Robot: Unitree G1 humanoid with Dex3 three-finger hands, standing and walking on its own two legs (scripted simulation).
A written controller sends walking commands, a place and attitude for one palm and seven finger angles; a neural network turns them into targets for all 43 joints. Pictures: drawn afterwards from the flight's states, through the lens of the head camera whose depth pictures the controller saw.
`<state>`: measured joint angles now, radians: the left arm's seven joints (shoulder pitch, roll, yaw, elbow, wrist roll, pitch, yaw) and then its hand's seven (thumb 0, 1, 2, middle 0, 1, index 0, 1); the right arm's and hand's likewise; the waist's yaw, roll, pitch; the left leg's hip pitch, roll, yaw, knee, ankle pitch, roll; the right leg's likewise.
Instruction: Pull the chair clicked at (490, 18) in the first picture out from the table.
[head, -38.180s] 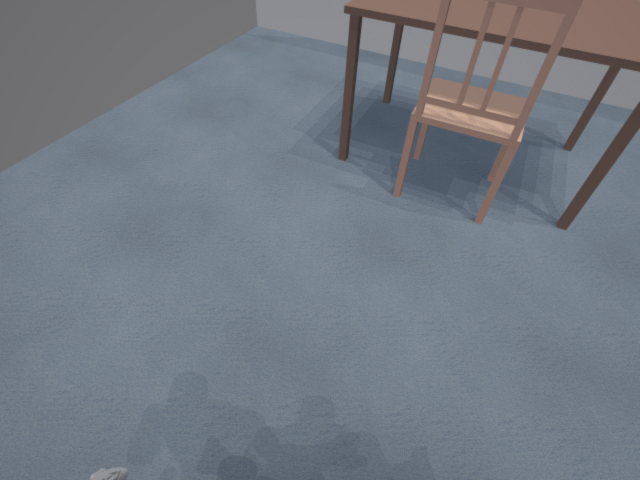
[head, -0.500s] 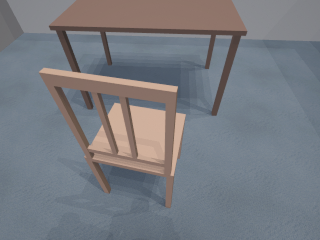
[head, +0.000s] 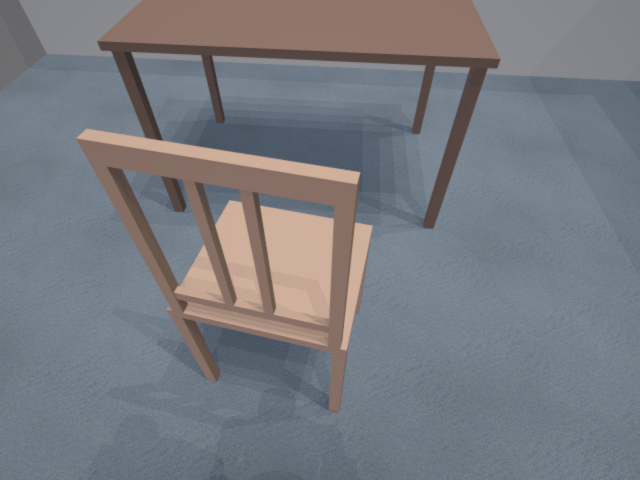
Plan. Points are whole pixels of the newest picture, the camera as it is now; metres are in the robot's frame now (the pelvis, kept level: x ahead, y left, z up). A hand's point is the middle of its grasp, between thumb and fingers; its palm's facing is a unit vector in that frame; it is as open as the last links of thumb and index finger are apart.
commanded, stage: look to check the result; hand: left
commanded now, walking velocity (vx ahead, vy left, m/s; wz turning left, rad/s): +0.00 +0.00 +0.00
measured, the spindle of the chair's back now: (214, 250) +0.49 +0.22 -0.07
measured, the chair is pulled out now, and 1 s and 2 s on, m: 0.62 0.62 0.62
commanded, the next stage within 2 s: stand and wait in 0.42 s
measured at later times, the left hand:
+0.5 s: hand out of the picture +0.00 +0.17 -0.17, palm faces +0.03 -0.98 -0.19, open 7.3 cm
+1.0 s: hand out of the picture +0.00 +0.17 -0.17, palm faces +0.02 -0.98 -0.19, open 7.3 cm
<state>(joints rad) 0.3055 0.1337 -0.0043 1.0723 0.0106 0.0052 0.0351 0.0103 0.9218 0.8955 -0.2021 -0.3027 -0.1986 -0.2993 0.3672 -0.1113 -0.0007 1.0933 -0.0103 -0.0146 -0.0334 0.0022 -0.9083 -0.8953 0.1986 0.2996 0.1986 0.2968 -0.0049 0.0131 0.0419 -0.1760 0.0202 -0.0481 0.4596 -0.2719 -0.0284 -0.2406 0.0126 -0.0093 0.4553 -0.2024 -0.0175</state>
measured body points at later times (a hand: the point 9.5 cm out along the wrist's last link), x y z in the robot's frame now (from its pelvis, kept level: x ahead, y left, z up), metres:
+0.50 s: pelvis +0.00 +0.00 +0.00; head +0.02 -0.01 +0.45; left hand +0.00 +0.22 -0.16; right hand -0.03 -0.20 -0.16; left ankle -0.01 +0.14 -0.74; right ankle +0.03 -0.11 -0.74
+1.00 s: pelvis +0.01 +0.00 +0.00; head +0.02 -0.01 +0.45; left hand +0.00 +0.22 -0.16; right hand -0.03 -0.20 -0.16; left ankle -0.01 +0.14 -0.74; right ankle +0.03 -0.11 -0.74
